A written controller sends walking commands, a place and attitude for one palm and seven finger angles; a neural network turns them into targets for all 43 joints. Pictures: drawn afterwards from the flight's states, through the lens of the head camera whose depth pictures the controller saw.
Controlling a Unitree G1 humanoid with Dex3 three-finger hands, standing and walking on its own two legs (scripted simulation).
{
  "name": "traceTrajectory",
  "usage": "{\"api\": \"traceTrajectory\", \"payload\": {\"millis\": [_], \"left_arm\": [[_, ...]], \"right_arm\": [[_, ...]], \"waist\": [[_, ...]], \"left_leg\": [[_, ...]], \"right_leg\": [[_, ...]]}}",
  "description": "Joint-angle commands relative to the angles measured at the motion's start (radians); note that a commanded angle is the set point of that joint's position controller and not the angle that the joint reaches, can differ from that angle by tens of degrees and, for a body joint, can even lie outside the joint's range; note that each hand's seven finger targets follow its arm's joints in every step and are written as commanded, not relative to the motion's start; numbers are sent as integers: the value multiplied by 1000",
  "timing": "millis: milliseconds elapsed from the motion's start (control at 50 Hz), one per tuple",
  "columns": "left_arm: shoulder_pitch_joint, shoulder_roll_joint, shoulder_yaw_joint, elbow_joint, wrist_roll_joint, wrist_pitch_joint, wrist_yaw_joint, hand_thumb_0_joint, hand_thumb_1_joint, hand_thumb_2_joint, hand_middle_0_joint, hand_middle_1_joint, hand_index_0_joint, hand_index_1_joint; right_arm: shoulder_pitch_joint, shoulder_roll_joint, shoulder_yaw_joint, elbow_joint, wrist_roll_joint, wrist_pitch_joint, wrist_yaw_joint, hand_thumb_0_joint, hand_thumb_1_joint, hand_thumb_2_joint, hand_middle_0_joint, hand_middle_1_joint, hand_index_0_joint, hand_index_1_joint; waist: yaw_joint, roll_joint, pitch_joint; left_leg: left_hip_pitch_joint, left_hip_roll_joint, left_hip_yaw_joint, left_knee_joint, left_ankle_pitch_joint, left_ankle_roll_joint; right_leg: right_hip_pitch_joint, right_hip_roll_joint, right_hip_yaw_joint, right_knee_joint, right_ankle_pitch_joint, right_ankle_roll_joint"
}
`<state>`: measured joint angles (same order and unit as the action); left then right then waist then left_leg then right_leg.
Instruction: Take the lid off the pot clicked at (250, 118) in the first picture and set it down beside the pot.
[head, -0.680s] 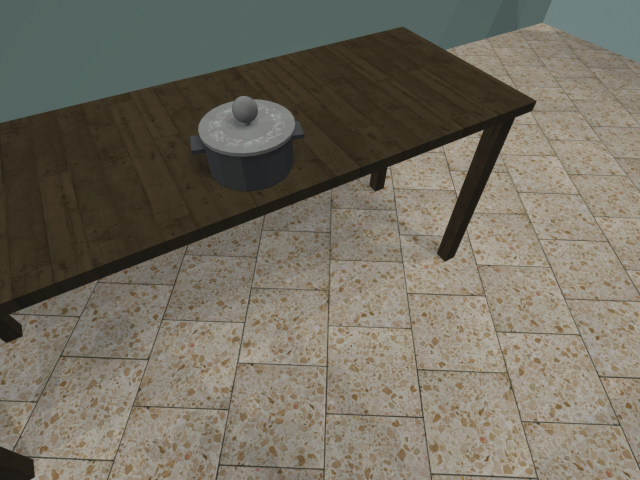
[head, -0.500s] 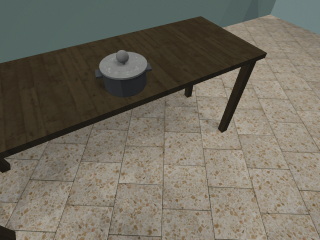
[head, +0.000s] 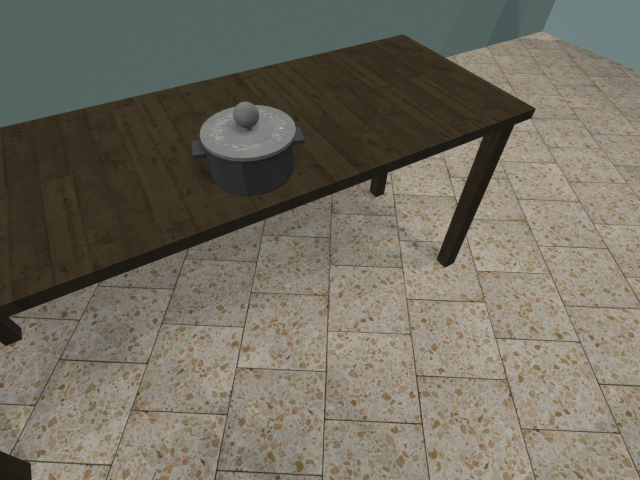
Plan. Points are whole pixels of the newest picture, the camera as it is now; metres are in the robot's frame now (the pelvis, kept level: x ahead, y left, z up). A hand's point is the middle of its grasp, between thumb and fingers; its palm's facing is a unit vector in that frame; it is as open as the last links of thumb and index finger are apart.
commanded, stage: turn to face it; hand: left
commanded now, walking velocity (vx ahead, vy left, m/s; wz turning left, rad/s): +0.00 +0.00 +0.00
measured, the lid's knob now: (246, 115) +0.75 +0.19 +0.06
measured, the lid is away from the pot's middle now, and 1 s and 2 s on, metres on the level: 0.00 0.00 0.00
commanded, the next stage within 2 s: take the last steps up to it in 1.00 s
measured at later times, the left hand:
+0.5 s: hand out of the picture +0.00 +0.23 -0.20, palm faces +0.21 -0.95 -0.23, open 7.4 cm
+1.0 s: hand out of the picture -0.02 +0.19 -0.15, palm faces +0.44 -0.84 -0.32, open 7.4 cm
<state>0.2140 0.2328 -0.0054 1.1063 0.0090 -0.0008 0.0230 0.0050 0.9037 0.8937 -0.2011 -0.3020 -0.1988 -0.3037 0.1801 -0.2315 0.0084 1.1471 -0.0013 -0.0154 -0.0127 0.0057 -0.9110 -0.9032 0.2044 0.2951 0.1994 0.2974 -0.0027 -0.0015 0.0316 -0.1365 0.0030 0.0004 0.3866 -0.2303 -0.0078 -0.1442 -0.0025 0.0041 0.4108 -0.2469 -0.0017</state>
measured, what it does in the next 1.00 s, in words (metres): steps on the spot, turning left: right foot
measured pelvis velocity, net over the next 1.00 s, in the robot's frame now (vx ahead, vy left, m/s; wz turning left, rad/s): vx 0.00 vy -0.03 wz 0.46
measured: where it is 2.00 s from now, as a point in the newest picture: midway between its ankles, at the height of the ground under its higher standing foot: outside the picture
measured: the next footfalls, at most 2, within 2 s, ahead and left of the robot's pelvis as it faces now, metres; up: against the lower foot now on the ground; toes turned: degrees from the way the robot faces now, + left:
right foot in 0.90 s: +0.06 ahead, -0.11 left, +0.00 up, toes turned +25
left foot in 1.34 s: -0.03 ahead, +0.10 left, +0.00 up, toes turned +33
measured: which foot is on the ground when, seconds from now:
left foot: down 0.00-0.88, up 0.90-1.00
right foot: down 0.00-0.42, up 0.44-0.88, down 0.90-1.00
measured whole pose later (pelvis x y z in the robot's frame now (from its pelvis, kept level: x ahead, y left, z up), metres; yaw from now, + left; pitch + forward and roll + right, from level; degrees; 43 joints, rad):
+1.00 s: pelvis +0.00 -0.03 -0.01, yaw +27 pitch +1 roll +2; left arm 0.22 0.20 0.04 0.88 0.01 0.02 0.03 0.00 0.90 0.89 -0.20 -0.30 -0.20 -0.30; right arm 0.20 -0.27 -0.08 0.94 -0.02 0.06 0.00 0.01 -0.91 -0.90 0.20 0.29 0.20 0.30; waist -0.02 0.05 0.07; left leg -0.49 -0.08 -0.10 0.99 -0.43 -0.01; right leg -0.23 0.00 -0.02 0.53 -0.32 -0.04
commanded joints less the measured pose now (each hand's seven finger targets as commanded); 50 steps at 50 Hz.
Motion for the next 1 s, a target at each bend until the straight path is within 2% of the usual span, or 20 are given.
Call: {"api": "traceTrajectory", "payload": {"millis": [0,160,260,300,360,380,400,420,440,500,580,700,760,820,840,860,880,900,940,980], "left_arm": [[20,147,30,-39,3,-22,9,0,900,900,-200,-300,-200,-300],[49,134,49,-63,1,8,21,0,900,900,-200,-300,-200,-300],[53,183,82,-125,7,21,23,0,900,900,-200,-300,-200,-300],[49,192,89,-149,13,21,26,0,900,900,-200,-300,-200,-300],[-11,184,94,-188,17,22,24,0,900,900,-200,-300,-200,-300],[-25,168,93,-202,11,27,21,0,900,900,-200,-300,-200,-300],[-18,109,88,-229,5,39,13,0,900,900,-200,-300,-200,-300],[-84,89,81,-271,6,39,16,0,900,900,-200,-300,-200,-300],[-101,111,86,-262,13,47,21,0,900,900,-200,-300,-200,-300],[-49,107,96,-230,14,40,-3,0,900,900,-200,-300,-200,-300],[-28,96,94,-226,11,35,-5,0,900,900,-200,-300,-200,-300],[-81,93,85,-271,4,35,0,0,900,900,-200,-300,-200,-300],[-47,83,80,-273,-2,32,5,0,900,900,-200,-300,-200,-300],[61,99,85,-251,-5,22,11,0,900,900,-200,-300,-200,-300],[93,136,93,-246,2,16,16,0,900,900,-200,-300,-200,-300],[103,218,109,-255,17,7,23,0,900,900,-200,-300,-200,-300],[83,244,107,-273,13,9,21,0,900,900,-200,-300,-200,-300],[59,233,104,-289,11,9,22,0,900,900,-200,-300,-200,-300],[13,158,93,-283,7,-6,22,0,900,900,-200,-300,-200,-300],[31,125,81,-279,7,-17,17,0,900,900,-200,-300,-200,-300]], "right_arm": [[16,-138,-23,-34,-3,-20,-15,0,-900,-900,200,300,200,300],[36,-107,-31,-67,-4,13,-12,0,-900,-900,200,300,200,300],[44,-94,-58,-133,-6,34,-7,0,-900,-900,200,300,200,300],[24,-80,-66,-160,-7,42,-4,0,-900,-900,200,300,200,300],[83,-64,-72,-167,-7,36,10,0,-900,-900,200,300,200,300],[145,-77,-73,-158,-10,29,12,0,-900,-900,200,300,200,300],[188,-161,-91,-162,-19,24,11,0,-900,-900,200,300,200,300],[243,-210,-107,-158,-25,22,2,0,-900,-900,200,300,200,300],[236,-200,-101,-149,-22,28,-5,0,-900,-900,200,300,200,300],[78,-162,-88,-216,-17,21,-11,0,-900,-900,200,300,200,300],[102,-161,-92,-223,-12,15,-12,0,-900,-900,200,300,200,300],[128,-177,-106,-236,-20,31,-12,0,-900,-900,200,300,200,300],[105,-188,-109,-250,-23,38,-12,0,-900,-900,200,300,200,300],[54,-175,-110,-269,-14,43,-7,0,-900,-900,200,300,200,300],[45,-139,-105,-275,-7,43,-4,0,-900,-900,200,300,200,300],[54,-77,-97,-290,1,41,-1,0,-900,-900,200,300,200,300],[42,-98,-103,-305,-15,39,-2,0,-900,-900,200,300,200,300],[45,-112,-109,-305,-20,44,2,0,-900,-900,200,300,200,300],[45,-100,-104,-263,-20,55,13,0,-900,-900,200,300,200,300],[55,-90,-99,-250,-18,54,19,0,-900,-900,200,300,200,300]], "waist": [[5,-2,-25],[13,-14,0],[16,-130,-18],[20,-202,-5],[-23,-162,10],[-48,-75,-7],[-63,216,12],[-91,331,28],[-77,238,30],[-2,83,14],[-14,120,-57],[-44,142,-70],[-31,174,-90],[20,126,-113],[36,30,-108],[37,-244,-86],[42,-272,-50],[24,-130,-24],[-9,-163,12],[-13,-161,-2]], "left_leg": [[17,99,-79,-50,199,32],[-107,81,-91,49,222,31],[-198,16,-28,262,73,18],[-222,4,12,372,-191,2],[-121,31,37,244,-149,-2],[-43,48,-9,110,5,16],[-17,205,-331,-13,122,98],[-18,344,-583,-136,231,198],[-75,329,-562,-149,106,207],[-140,224,-450,-160,-114,168],[-35,156,-357,-125,45,159],[8,170,-436,-86,128,194],[-37,157,-454,-48,228,187],[-162,104,-414,37,187,132],[-272,46,-358,105,45,84],[-454,-77,-183,323,-181,12],[-484,-101,-98,530,-346,-13],[-448,-67,-127,663,-333,-7],[-454,-30,-110,772,-233,-13],[-445,-21,-68,799,-168,-30]], "right_leg": [[-22,-102,78,-62,195,-12],[-11,-133,21,30,193,-4],[-29,-268,88,-1,140,-90],[-59,-356,133,-23,196,-159],[-143,-345,33,79,256,-129],[-193,-283,-47,200,182,-69],[-352,-123,-133,415,-129,19],[-456,-34,-78,611,-417,50],[-434,-63,30,697,-358,30],[-419,-78,46,741,-135,42],[-417,-60,27,668,-85,72],[-376,-27,21,474,-183,76],[-260,2,21,341,-195,61],[-31,18,9,90,-31,52],[82,-48,65,-36,18,37],[162,-293,351,-152,-51,-45],[61,-438,464,-165,87,-144],[-38,-438,407,-151,114,-184],[-39,-309,273,-105,259,-158],[7,-260,161,-63,412,-154]]}}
